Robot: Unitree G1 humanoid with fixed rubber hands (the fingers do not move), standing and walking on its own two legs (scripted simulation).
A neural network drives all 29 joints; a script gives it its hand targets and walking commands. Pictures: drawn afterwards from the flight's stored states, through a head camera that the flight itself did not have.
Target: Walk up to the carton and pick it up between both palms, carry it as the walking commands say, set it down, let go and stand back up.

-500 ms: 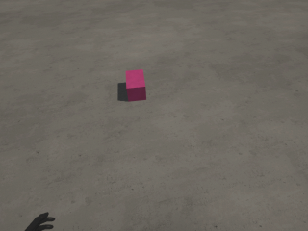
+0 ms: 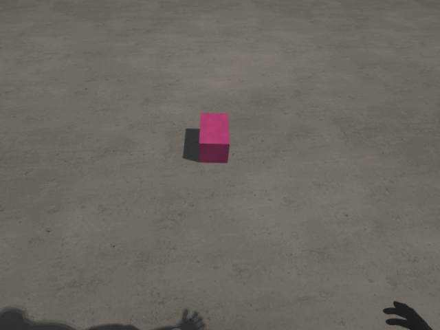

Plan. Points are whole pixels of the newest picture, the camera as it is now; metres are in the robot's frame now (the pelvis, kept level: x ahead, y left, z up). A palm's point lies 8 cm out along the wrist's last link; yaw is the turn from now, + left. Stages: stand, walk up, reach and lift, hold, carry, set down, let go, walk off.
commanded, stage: walk up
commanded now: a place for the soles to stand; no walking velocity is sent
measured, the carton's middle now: (213, 137) +1.26 +0.05 -0.68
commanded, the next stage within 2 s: none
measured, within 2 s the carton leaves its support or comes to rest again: neither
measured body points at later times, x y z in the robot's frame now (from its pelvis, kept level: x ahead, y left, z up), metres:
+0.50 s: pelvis +0.22 -0.05 +0.01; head +0.25 -0.06 +0.46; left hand +0.31 +0.30 -0.07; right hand +0.31 -0.38 -0.10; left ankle +0.28 +0.09 -0.69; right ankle +0.23 -0.16 -0.72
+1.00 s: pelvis +0.43 -0.06 +0.00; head +0.44 -0.07 +0.45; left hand +0.53 +0.28 -0.09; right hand +0.46 -0.41 -0.09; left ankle +0.40 +0.08 -0.72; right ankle +0.51 -0.19 -0.73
